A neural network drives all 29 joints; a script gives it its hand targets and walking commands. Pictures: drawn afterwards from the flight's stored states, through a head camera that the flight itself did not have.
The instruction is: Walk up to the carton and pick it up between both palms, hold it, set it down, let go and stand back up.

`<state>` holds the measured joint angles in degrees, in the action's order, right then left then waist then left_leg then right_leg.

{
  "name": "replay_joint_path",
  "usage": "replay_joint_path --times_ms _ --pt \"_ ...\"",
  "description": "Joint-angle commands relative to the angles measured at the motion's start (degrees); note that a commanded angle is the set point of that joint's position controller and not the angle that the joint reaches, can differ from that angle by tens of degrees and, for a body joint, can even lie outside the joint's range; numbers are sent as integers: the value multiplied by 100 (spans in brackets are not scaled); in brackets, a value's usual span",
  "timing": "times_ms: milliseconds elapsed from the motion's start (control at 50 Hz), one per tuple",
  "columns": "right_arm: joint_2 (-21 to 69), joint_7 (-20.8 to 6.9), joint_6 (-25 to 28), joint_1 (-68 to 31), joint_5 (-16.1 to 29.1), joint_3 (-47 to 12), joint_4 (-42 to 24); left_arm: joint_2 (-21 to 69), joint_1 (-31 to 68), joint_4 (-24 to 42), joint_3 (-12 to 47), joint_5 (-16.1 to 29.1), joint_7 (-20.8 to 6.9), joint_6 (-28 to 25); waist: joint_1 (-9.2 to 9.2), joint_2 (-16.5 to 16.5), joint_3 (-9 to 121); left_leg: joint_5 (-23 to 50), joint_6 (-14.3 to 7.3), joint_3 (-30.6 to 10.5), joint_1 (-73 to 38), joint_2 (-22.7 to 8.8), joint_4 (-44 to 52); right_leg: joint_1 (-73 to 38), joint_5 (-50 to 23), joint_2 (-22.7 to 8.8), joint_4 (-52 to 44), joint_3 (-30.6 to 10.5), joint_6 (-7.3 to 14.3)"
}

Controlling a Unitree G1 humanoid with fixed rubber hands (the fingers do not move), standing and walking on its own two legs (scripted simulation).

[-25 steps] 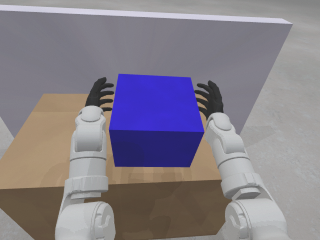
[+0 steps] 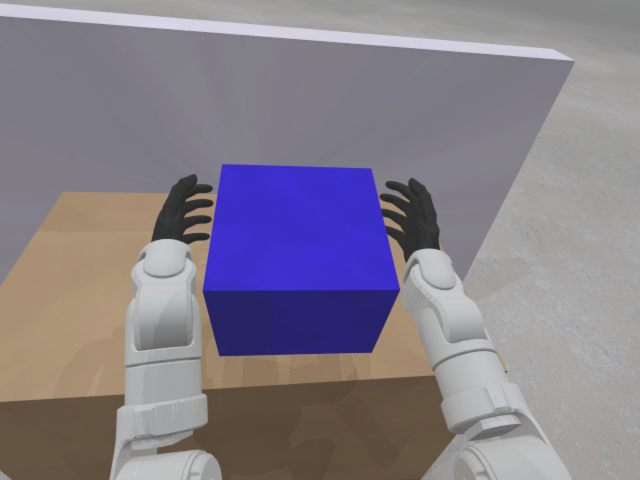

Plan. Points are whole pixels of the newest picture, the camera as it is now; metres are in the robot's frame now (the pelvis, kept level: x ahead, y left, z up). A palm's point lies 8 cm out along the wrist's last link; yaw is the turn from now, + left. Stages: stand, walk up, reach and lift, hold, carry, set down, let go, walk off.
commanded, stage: hold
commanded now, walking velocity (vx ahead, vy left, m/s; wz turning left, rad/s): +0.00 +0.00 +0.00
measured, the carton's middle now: (297, 259) +0.38 -0.01 +0.11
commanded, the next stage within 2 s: none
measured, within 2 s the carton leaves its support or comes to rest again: neither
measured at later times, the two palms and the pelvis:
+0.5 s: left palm (180, 235) +0.35 +0.13 +0.18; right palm (429, 243) +0.33 -0.16 +0.18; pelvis -0.01 -0.01 +0.00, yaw -1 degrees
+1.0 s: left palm (154, 238) +0.36 +0.16 +0.18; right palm (401, 229) +0.36 -0.13 +0.18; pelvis +0.00 +0.00 +0.00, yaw +0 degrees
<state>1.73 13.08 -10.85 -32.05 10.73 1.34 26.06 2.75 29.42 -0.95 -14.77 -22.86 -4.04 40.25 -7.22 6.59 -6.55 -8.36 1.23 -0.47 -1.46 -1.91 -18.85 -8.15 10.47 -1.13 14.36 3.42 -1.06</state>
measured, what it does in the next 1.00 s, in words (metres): stands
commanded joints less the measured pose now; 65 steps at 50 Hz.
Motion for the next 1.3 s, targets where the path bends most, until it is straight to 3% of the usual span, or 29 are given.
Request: replay_joint_path --times_ms 0,220,300,400,560,580,600,640,660,720,780,880,960,1040,1060,1120,1200,1220,1280 --pt "2290 -607 280 -3690 256 -2288 -1856 2898 3072 946 3072 1020 -575 -351 -171 -1138 2271 2284 320 232 -1461 261 -120 665 -1400 478 -64 463 -75" --pt "2451 -642 329 -4103 4 -2364 -1726 2780 3202 376 2365 848 -622 -292 250 -451 2337 984 -144 444 -1056 325 212 563 -1053 382 -181 282 -110" --pt "2561 -632 308 -4109 -127 -2182 -1440 2705 3317 67 2059 707 -729 -256 264 -318 2081 532 -283 521 -829 365 380 513 -927 315 -247 242 -156" --pt "2599 -608 294 -4026 -214 -1967 -1150 2657 3452 -71 1930 631 -858 -242 140 -388 1880 279 -304 581 -714 399 459 523 -796 249 -276 260 -208" --pt "2508 -625 460 -3939 -210 -1936 -1204 2690 3536 163 2151 678 -864 -354 -33 -639 2136 807 -148 521 -1025 364 269 467 -1127 295 -175 386 -187" --pt "2683 -699 424 -4523 -74 -2190 -1224 2554 3766 178 2125 689 -826 -414 516 -856 2284 709 -230 549 -720 453 318 512 -720 307 -88 424 -200" --pt "2716 -768 418 -4706 -76 -2135 -1187 2583 3958 20 2158 671 -758 -462 546 -841 2267 476 -251 579 -601 400 408 639 -415 302 -110 419 -189" --pt "2703 -847 467 -4703 -197 -2034 -1091 2673 4015 -44 2229 747 -658 -522 477 -757 2330 488 -296 561 -572 377 400 834 -279 293 -93 445 -157" --pt "2670 -861 482 -4666 -233 -2002 -1047 2650 3904 -127 2171 746 -628 -539 529 -658 2293 544 -307 585 -624 334 402 901 -255 298 -123 439 -143" --pt "2557 -806 461 -4406 -208 -2090 -1091 2761 3628 144 2296 883 -581 -468 356 -706 2670 1299 -150 517 -1102 319 164 749 -898 387 -78 440 -104" --pt "2573 -685 383 -4146 -135 -2135 -1197 2920 3699 642 2678 1066 -598 -493 66 -804 3023 1658 -33 415 -1309 346 -9 606 -1210 434 -47 417 -116" --pt "2413 -627 176 -3632 -33 -2153 -1138 2842 3343 758 2792 1078 -628 -373 -119 -979 2602 2066 145 266 -1274 325 -63 563 -1361 435 -52 418 -64" --pt "2247 -624 87 -3303 -28 -2092 -1171 2822 2879 747 2607 864 -724 -230 -120 -927 2153 2239 238 223 -1210 275 -64 380 -1298 429 -90 424 -53" --pt "2489 -626 216 -3701 344 -2577 -2137 2971 3237 1559 3061 1128 -650 -355 33 -1057 2698 2928 256 200 -1450 337 -238 311 -1921 471 62 434 -81" --pt "2429 -618 216 -3739 340 -2622 -2161 2981 3240 1494 3112 1135 -603 -393 111 -1013 2709 2899 231 189 -1473 343 -216 330 -1888 456 18 393 -67" --pt "2332 -633 139 -3621 215 -2487 -1902 2749 3089 1162 2907 1043 -541 -372 157 -850 2237 2228 147 208 -1277 307 -71 436 -1368 435 -42 372 -80" --pt "2480 -728 29 -3677 -23 -2252 -1160 2599 3094 393 2239 673 -660 -285 476 -430 1508 635 -169 424 -544 341 441 617 -307 311 -229 345 -153" --pt "2544 -768 59 -3806 -119 -2124 -1046 2593 3335 272 2105 682 -698 -303 462 -454 1456 222 -255 498 -365 363 545 702 -76 251 -243 325 -182" --pt "2728 -781 225 -4284 -326 -2101 -1093 2668 3606 -26 1941 657 -738 -417 598 -310 1831 79 -446 576 -226 391 625 523 -212 175 -226 279 -212"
